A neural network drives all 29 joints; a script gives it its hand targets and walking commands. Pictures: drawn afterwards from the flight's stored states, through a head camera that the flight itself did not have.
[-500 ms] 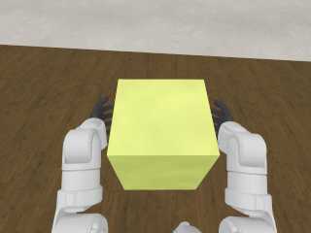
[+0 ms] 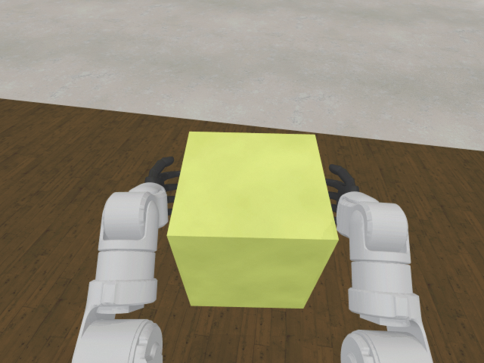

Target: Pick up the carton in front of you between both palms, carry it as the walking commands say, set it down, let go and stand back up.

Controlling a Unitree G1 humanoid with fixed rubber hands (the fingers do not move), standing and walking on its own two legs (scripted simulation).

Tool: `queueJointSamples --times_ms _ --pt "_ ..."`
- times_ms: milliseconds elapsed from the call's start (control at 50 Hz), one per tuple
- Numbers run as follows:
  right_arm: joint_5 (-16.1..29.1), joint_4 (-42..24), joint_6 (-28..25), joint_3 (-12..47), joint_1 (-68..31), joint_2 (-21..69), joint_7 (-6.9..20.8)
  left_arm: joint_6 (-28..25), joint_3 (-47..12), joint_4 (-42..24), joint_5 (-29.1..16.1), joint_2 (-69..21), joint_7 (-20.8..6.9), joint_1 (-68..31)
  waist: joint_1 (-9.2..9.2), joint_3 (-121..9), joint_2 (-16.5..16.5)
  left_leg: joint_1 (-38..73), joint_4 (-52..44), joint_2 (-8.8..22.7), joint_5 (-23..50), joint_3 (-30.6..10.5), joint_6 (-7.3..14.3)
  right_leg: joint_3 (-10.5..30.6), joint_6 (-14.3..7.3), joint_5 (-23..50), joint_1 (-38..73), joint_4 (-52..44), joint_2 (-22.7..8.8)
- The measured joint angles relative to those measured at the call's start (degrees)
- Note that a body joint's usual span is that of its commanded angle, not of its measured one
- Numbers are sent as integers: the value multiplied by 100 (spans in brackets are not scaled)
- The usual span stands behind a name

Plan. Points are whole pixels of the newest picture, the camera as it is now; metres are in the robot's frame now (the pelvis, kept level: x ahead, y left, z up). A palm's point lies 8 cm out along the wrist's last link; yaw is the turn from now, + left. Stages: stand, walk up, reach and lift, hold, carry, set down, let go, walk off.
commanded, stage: carry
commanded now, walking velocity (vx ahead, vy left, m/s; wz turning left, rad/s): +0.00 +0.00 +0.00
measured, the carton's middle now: (249, 224) +0.37 +0.01 +0.04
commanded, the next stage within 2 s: none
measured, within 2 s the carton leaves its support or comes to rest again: neither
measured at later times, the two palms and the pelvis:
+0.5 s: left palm (148, 195) +0.36 +0.17 +0.12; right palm (339, 207) +0.36 -0.12 +0.12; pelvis +0.00 +0.02 +0.00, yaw +0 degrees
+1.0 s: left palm (138, 213) +0.31 +0.17 +0.14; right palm (353, 229) +0.30 -0.13 +0.14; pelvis -0.04 +0.02 +0.00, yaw +0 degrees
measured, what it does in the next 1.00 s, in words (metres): stands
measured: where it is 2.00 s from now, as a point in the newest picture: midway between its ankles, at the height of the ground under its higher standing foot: outside the picture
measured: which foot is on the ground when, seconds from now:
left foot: down 0.00-1.00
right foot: down 0.00-1.00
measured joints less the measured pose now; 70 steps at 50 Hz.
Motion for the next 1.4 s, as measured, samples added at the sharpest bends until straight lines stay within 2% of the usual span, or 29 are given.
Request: queueJointSamples --times_ms 120,280,520,680,1040,1400 --pt "39 111 17 31 27 -65 2 7 -39 200 16 10 -1 -66 -65 -99 74 -6 175 -7 -50 61 85 30 11 -34 -2 149 -19" --pt "98 163 55 68 -38 -127 2 69 -30 144 62 -11 -1 -64 -144 -98 124 40 111 -36 -70 104 136 50 51 -11 6 149 -55" --pt "80 234 90 83 -77 -117 2 107 -13 134 53 -2 -3 -22 -110 -95 110 24 69 -92 -175 135 147 74 155 -161 14 81 -113" --pt "66 281 124 89 -28 -108 3 132 -34 233 40 10 -3 -10 -110 -114 94 96 -83 -112 36 148 155 78 180 48 104 -100 -135" --pt "103 983 110 102 -142 -188 8 131 7 882 100 28 -13 -99 -162 -476 106 164 -360 -127 361 167 148 88 179 385 184 -402 -148" --pt "99 810 177 123 -209 -203 9 190 -2 680 80 45 -16 -128 -143 -284 121 13 -224 -96 354 174 133 81 153 399 42 -296 -127"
